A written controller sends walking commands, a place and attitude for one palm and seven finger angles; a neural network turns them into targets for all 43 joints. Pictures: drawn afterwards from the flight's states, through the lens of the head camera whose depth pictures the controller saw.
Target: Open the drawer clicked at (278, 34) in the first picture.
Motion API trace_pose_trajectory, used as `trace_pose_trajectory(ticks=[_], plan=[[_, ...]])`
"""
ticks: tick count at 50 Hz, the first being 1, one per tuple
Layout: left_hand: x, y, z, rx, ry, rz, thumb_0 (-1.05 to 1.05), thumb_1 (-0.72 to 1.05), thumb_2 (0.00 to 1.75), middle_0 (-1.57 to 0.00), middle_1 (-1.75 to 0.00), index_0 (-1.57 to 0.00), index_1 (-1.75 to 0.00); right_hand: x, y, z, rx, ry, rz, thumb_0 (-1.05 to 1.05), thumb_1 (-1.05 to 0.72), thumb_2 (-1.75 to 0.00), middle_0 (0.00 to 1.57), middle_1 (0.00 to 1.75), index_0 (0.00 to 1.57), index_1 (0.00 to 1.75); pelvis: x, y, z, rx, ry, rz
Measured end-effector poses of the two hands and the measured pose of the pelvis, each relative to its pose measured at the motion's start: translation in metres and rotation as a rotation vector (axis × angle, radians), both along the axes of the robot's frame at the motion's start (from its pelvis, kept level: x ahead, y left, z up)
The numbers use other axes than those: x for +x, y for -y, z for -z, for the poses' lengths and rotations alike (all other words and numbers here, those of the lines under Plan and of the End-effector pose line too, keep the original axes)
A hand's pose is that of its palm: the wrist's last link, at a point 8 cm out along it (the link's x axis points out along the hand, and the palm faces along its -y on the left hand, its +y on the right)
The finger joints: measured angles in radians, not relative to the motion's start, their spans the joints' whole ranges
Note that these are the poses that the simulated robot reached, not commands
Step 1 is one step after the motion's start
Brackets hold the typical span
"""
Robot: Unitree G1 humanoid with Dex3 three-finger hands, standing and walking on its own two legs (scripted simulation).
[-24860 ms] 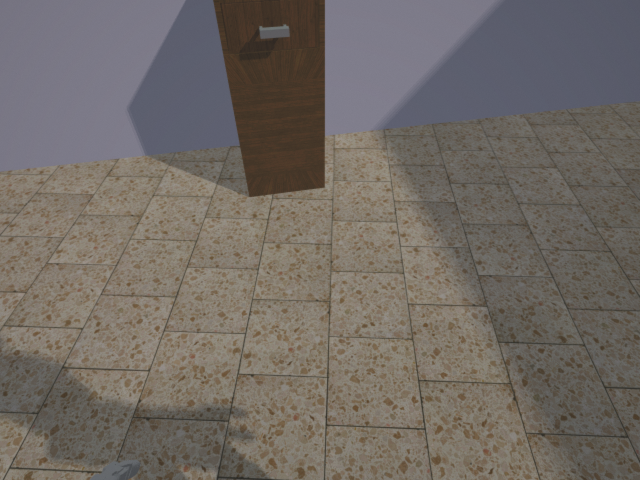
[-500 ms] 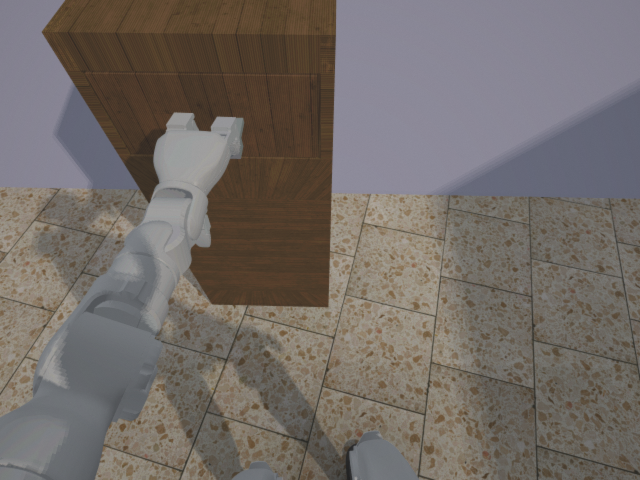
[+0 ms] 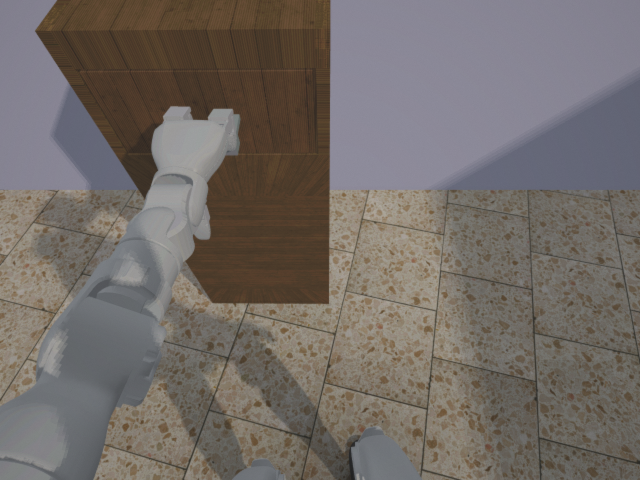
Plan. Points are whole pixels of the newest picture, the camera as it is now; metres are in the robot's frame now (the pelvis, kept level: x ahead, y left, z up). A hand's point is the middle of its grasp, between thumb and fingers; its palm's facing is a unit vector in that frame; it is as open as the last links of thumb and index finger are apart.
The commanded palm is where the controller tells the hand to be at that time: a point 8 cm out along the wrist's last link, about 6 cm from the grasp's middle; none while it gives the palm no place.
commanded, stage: lift the fingers back up to retry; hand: left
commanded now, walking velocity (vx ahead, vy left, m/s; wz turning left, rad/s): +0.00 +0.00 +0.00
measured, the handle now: (206, 131) +0.61 +0.13 +0.04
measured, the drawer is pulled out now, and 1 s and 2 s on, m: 0.00 0.00 0.00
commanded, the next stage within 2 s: re-aim the fingers above the handle in 0.68 s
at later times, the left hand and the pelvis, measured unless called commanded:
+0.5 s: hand (191, 139) +0.53 +0.13 +0.11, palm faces +0.06 -0.02 -1.00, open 13.7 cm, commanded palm +0.49 +0.14 +0.16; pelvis +0.05 +0.01 +0.03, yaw -1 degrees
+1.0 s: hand (153, 155) +0.50 +0.17 +0.11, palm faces +0.04 +0.02 -1.00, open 13.8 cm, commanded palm +0.47 +0.16 +0.16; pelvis +0.06 +0.00 +0.04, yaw +1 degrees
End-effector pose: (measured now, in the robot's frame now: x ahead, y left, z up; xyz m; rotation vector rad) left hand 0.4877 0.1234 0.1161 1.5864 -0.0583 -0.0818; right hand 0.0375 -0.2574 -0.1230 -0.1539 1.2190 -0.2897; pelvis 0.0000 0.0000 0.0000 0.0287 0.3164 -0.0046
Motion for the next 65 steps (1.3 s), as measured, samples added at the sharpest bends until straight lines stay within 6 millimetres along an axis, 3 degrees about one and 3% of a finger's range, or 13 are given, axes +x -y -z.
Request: trace_pose_trajectory(ticks=[9,17,28,38,43,47,52,55,62,65], plan=[[-0.003,-0.005,0.002,-0.023,0.010,0.039,0.00,-0.49,0.31,-0.27,-1.23,-0.36,-1.27,0.002,0.001,-0.006,-0.003,-0.027,0.016,0.01,-0.90,-0.90,0.20,0.30,0.20,0.30,0.012,-0.005,-0.008,-0.007,0.016,0.006],[0.003,-0.005,-0.008,-0.032,0.024,0.047,0.00,-0.49,0.31,-0.30,-1.21,-0.39,-1.26,0.024,-0.002,-0.015,0.006,-0.017,0.014,0.01,-0.90,-0.90,0.20,0.30,0.20,0.30,0.029,-0.007,-0.019,-0.013,0.039,0.006],[0.017,-0.008,-0.051,-0.038,0.056,-0.005,0.00,-0.49,0.31,-0.32,-1.20,-0.33,-1.21,0.080,-0.009,-0.024,0.063,0.037,-0.017,0.01,-0.91,-0.90,0.20,0.30,0.20,0.30,0.057,-0.007,-0.032,-0.020,0.078,0.009],[-0.009,-0.015,-0.024,-0.069,-0.060,0.050,0.00,-0.48,0.31,-0.32,-1.20,-0.32,-1.20,0.144,-0.006,-0.043,0.038,0.138,-0.089,0.01,-0.91,-0.90,0.20,0.30,0.20,0.30,0.067,-0.002,-0.037,-0.021,0.114,-0.003],[-0.020,-0.017,-0.031,-0.066,0.024,0.098,0.00,-0.49,0.31,-0.32,-1.20,-0.32,-1.20,0.161,-0.007,-0.044,0.030,0.168,-0.131,0.00,-0.91,-0.90,0.20,0.30,0.20,0.30,0.065,0.000,-0.036,-0.022,0.119,-0.021],[-0.015,-0.034,-0.041,-0.026,0.076,0.023,0.00,-0.49,0.31,-0.32,-1.20,-0.32,-1.20,0.162,-0.011,-0.040,0.044,0.162,-0.145,0.00,-0.91,-0.90,0.20,0.30,0.20,0.30,0.061,0.001,-0.035,-0.018,0.122,-0.024],[-0.006,-0.049,-0.046,0.010,0.023,-0.080,0.00,-0.49,0.31,-0.32,-1.20,-0.32,-1.20,0.147,-0.015,-0.034,0.071,0.131,-0.128,0.00,-0.91,-0.90,0.20,0.30,0.20,0.30,0.058,0.002,-0.036,-0.018,0.119,-0.026],[-0.007,-0.039,-0.043,-0.005,-0.041,-0.053,0.00,-0.49,0.31,-0.32,-1.20,-0.32,-1.20,0.134,-0.014,-0.032,0.072,0.103,-0.112,0.00,-0.91,-0.90,0.20,0.30,0.20,0.30,0.058,0.001,-0.036,-0.019,0.123,-0.029],[-0.014,0.009,-0.031,-0.086,-0.057,0.172,0.00,-0.49,0.31,-0.32,-1.20,-0.32,-1.20,0.102,-0.007,-0.031,0.033,0.061,-0.069,0.01,-0.90,-0.90,0.20,0.30,0.20,0.30,0.052,-0.002,-0.034,-0.015,0.127,-0.013],[-0.010,0.008,-0.035,-0.098,0.035,0.180,0.00,-0.49,0.31,-0.32,-1.20,-0.32,-1.20,0.088,-0.004,-0.030,0.023,0.053,-0.045,0.01,-0.91,-0.90,0.20,0.30,0.20,0.30,0.048,-0.001,-0.033,-0.011,0.118,0.004]])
